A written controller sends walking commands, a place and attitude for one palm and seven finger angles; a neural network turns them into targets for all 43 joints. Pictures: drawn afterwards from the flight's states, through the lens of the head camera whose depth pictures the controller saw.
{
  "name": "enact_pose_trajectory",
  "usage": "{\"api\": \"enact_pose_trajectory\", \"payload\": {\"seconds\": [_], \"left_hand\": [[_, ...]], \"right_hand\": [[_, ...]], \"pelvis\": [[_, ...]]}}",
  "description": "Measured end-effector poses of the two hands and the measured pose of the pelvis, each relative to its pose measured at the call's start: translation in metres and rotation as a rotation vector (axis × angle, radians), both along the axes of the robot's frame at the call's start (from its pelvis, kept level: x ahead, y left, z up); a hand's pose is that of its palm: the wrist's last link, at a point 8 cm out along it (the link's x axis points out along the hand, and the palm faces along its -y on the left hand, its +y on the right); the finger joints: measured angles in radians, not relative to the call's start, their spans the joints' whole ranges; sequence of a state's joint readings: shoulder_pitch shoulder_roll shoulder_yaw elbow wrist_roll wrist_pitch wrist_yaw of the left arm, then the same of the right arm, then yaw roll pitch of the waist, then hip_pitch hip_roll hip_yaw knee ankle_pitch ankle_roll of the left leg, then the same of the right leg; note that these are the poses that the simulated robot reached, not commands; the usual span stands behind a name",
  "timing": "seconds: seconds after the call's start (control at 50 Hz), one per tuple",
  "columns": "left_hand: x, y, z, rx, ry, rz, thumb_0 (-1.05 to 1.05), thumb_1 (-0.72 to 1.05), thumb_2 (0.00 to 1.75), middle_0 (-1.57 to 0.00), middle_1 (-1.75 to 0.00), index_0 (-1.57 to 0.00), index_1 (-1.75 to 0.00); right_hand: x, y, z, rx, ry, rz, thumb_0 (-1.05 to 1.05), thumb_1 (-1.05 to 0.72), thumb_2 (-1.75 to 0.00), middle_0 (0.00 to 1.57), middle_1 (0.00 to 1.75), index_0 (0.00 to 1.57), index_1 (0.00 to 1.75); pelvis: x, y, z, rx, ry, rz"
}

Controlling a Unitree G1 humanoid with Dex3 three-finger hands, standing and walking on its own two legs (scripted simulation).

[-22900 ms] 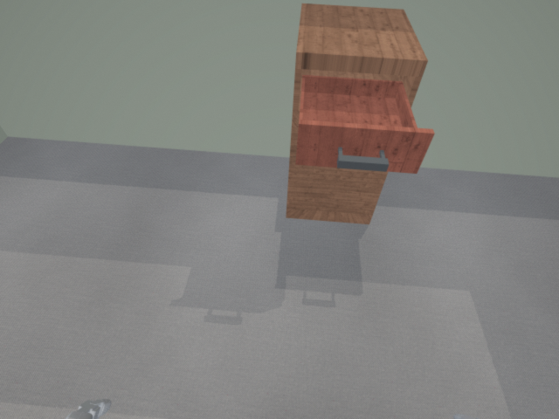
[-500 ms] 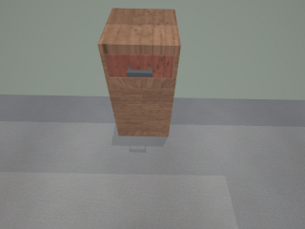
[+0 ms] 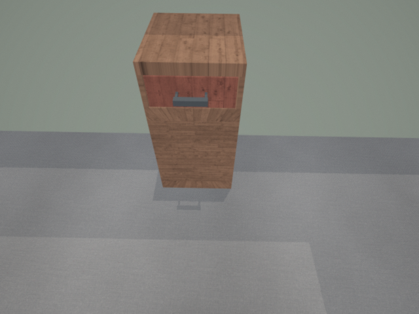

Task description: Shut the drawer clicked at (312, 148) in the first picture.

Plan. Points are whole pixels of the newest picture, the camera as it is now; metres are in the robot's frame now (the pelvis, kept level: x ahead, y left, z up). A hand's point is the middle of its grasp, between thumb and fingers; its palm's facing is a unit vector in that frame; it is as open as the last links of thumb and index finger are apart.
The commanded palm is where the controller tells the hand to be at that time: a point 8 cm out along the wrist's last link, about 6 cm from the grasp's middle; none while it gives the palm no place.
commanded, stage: look to check the result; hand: left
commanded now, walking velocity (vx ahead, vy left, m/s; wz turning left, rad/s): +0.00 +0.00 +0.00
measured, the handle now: (191, 98) +0.85 +0.12 -0.11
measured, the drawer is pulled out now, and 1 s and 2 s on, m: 0.00 0.00 0.00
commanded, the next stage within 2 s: stand and wait in 0.12 s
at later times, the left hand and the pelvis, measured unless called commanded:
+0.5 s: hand out of the picture -0.01 +0.14 -0.18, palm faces +0.05 -0.98 -0.17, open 7.4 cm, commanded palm none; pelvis +0.01 -0.01 +0.00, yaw +0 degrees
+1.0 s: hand out of the picture -0.01 +0.13 -0.18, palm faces +0.06 -0.98 -0.17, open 7.4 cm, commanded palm none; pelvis +0.02 -0.02 +0.00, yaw +1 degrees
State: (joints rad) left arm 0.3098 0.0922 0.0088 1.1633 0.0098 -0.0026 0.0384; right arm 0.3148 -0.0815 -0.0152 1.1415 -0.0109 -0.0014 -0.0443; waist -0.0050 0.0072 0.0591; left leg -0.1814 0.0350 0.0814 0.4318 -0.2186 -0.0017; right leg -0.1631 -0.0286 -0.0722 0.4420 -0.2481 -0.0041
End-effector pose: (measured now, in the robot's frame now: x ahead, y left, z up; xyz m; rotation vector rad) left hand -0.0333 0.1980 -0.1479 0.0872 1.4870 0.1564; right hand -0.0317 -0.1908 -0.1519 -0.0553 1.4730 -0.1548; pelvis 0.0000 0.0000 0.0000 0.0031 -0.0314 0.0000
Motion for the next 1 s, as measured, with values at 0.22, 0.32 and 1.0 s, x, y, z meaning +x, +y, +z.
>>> {"api": "enact_pose_trajectory", "payload": {"seconds": [0.22, 0.32, 1.0], "left_hand": [[0.01, -0.003, 0.001, 0.01, -0.018, -0.002, 0.01, 0.9, 0.9, -0.2, -0.29, -0.2, -0.3], [0.014, -0.005, 0.002, 0.014, -0.026, -0.003, 0.01, 0.91, 0.9, -0.2, -0.29, -0.2, -0.3], [0.018, -0.016, 0.002, 0.014, -0.014, 0.011, 0.01, 0.9, 0.9, -0.2, -0.29, -0.2, -0.3]], "right_hand": [[-0.002, -0.007, 0.0, -0.001, 0.016, -0.002, 0.0, -0.91, -0.89, 0.19, 0.29, 0.19, 0.29], [-0.002, -0.01, 0.0, -0.001, 0.021, -0.001, 0.0, -0.91, -0.89, 0.19, 0.29, 0.19, 0.29], [0.014, -0.026, 0.0, -0.011, 0.02, 0.017, 0.0, -0.91, -0.89, 0.19, 0.29, 0.19, 0.29]], "pelvis": [[0.004, -0.006, 0.0, 0.001, 0.0, 0.001], [0.005, -0.009, 0.0, 0.001, -0.001, 0.003], [0.015, -0.021, 0.001, 0.001, 0.005, 0.011]]}}
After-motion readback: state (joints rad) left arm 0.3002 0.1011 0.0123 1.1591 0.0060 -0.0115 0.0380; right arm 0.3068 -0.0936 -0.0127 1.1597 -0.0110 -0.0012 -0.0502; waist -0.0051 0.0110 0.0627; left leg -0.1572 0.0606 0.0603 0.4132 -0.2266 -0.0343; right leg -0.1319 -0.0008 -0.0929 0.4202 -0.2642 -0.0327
